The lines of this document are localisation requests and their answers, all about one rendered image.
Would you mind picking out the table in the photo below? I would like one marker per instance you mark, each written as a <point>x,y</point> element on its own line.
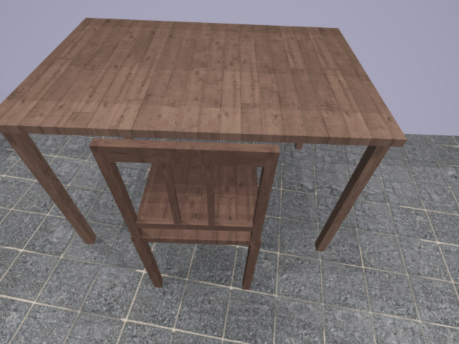
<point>201,81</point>

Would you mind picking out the chair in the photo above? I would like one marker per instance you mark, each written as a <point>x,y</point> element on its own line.
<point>196,193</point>

